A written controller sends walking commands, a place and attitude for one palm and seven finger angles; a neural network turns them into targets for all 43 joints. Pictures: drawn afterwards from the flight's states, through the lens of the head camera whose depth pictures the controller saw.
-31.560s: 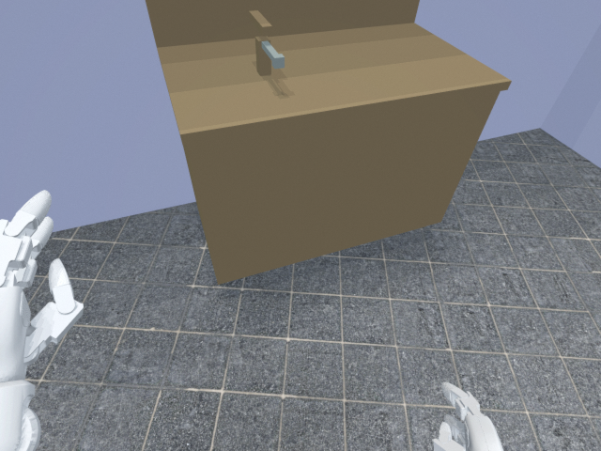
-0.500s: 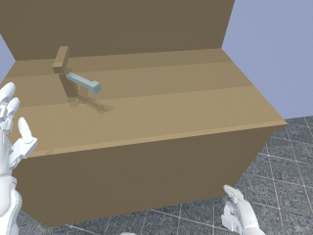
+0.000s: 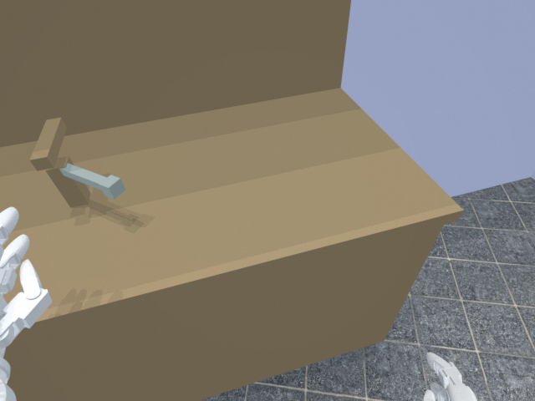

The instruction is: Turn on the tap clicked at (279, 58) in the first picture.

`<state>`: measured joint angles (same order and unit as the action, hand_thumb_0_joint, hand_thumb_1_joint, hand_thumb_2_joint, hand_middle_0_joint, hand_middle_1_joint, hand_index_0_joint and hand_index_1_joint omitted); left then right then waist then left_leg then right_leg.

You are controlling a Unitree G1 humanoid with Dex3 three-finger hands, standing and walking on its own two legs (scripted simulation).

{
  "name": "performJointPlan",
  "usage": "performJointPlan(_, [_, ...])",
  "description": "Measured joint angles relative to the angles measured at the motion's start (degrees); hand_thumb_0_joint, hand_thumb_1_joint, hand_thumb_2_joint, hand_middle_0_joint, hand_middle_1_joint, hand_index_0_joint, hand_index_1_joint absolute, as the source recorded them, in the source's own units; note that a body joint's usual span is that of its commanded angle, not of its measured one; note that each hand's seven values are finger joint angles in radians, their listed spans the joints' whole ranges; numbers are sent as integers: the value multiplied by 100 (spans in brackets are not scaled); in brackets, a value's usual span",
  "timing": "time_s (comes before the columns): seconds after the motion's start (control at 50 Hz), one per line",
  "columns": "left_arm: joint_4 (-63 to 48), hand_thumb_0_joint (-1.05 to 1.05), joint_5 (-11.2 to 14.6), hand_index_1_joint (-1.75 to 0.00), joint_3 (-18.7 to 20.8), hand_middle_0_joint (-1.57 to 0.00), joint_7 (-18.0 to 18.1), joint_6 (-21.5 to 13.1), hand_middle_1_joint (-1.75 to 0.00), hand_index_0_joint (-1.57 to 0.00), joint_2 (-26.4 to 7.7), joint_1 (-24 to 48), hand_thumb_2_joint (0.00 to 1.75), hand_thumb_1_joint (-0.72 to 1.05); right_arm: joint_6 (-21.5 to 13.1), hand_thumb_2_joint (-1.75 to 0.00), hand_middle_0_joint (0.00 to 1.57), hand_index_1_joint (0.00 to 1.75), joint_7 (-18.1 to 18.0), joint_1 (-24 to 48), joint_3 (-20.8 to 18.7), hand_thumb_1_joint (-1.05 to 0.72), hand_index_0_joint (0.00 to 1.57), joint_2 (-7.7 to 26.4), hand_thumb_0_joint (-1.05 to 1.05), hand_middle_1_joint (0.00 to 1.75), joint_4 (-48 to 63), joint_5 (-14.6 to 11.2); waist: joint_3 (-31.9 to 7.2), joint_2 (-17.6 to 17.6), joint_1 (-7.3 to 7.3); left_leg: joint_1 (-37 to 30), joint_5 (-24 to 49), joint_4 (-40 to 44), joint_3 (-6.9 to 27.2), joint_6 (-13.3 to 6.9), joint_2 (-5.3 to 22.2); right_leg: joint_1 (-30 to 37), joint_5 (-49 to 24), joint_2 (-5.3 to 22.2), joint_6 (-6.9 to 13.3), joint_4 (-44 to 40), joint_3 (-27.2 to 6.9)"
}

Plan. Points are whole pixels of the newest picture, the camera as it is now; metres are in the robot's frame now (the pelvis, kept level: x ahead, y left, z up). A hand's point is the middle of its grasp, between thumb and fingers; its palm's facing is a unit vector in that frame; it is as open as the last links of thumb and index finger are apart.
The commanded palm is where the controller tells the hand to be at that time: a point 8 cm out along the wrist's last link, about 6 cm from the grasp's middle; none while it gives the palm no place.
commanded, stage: turn the palm inward beside the body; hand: left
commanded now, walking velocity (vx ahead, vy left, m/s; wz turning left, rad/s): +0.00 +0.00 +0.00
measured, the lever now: (112, 187) +0.43 +0.33 +0.10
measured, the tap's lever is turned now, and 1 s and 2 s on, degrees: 48 48 48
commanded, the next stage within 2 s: reach beside the lever's end, fingers flat in 1.24 s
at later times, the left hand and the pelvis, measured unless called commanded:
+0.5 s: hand (44, 312) +0.17 +0.28 +0.14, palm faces +0.50 -0.85 -0.15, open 7.4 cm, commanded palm +0.12 +0.31 +0.15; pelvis -0.01 +0.04 +0.00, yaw +1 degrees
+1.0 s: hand (52, 320) +0.16 +0.26 +0.14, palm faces +0.53 -0.84 -0.11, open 7.4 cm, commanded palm +0.11 +0.30 +0.15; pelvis -0.02 +0.02 +0.00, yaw +1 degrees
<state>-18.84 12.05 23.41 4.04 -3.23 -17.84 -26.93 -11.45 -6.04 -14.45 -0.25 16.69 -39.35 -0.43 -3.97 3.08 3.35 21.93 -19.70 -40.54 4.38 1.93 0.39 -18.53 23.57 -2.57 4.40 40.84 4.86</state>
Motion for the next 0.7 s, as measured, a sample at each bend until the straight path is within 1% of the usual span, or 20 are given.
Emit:
performJointPlan(0.12, [-304,2,-76,-30,-438,-20,33,-338,-30,-20,240,-149,90,90,-346,-89,20,30,53,133,31,-91,20,-97,2,30,116,44,-16,-41,46,79,8,11,-12,-25,-85,-65,1,89,-72,-15,-7])
performJointPlan(0.18, [-434,2,-108,-30,-587,-20,129,-377,-30,-20,273,-179,90,90,-404,-89,20,30,94,244,94,-91,20,-205,2,30,187,43,-50,-50,61,102,4,-10,-34,-55,-109,-81,-5,115,-107,-10,-26])
performJointPlan(0.24, [-483,1,-90,-30,-650,-20,263,-228,-30,-20,311,-162,90,89,-384,-89,20,30,115,333,175,-91,20,-297,2,30,270,30,-79,-26,83,98,7,-24,-47,-92,-132,-63,-25,138,-143,-25,-38])
performJointPlan(0.32, [-504,1,-96,-30,-712,-20,431,82,-30,-20,407,-108,90,89,-311,-89,20,30,113,414,296,-90,20,-378,1,30,349,21,-81,-4,128,74,38,-19,-53,-137,-165,-20,-67,171,-189,-60,-40])
performJointPlan(0.4, [-593,1,-169,-30,-862,-20,538,298,-30,-20,500,-83,90,90,-259,-89,20,30,114,443,403,-90,20,-408,1,30,403,32,-45,-26,169,64,74,-29,-41,-169,-194,12,-106,199,-221,-77,-25])
performJointPlan(0.48, [-723,1,-236,-30,-1026,-20,619,406,-30,-20,535,-102,90,90,-223,-89,21,30,115,452,476,-90,20,-419,1,30,423,45,2,-65,175,71,102,-53,-34,-188,-207,19,-141,212,-240,-75,-16])
performJointPlan(0.56, [-838,1,-258,-30,-1112,-20,726,469,-30,-20,539,-151,90,90,-190,-89,21,30,125,443,507,-90,20,-416,1,30,430,54,27,-73,144,85,112,-88,-40,-196,-208,9,-161,214,-249,-51,-20])
performJointPlan(0.7, [-943,1,-157,-30,-1138,-20,884,613,-30,-20,604,-269,90,90,-128,-89,21,30,122,384,503,-90,20,-381,1,30,403,37,26,-51,90,111,119,-130,-39,-194,-201,-17,-169,207,-246,-10,-17])
